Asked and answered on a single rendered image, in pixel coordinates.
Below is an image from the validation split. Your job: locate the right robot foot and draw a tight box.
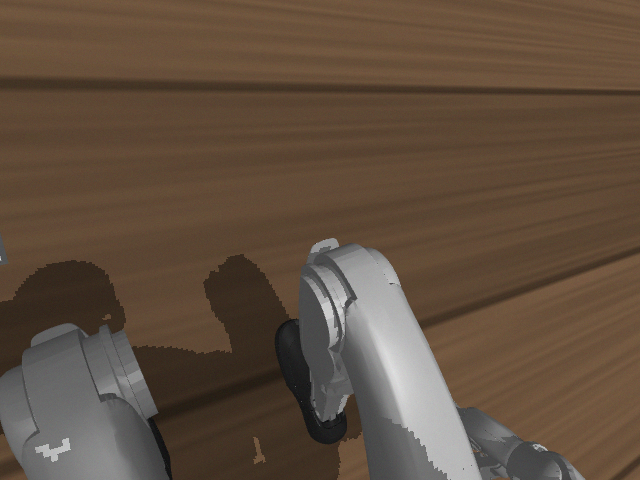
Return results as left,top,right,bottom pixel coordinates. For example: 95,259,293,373
275,319,347,444

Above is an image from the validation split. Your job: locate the small box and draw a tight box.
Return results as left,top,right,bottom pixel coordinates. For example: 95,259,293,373
0,233,9,265

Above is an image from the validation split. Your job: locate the left robot foot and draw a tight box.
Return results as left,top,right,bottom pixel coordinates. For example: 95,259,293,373
147,417,173,480

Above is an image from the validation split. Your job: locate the right robot arm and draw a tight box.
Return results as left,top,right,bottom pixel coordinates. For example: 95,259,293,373
506,441,586,480

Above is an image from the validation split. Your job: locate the right robot hand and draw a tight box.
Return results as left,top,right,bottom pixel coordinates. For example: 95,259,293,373
454,402,524,480

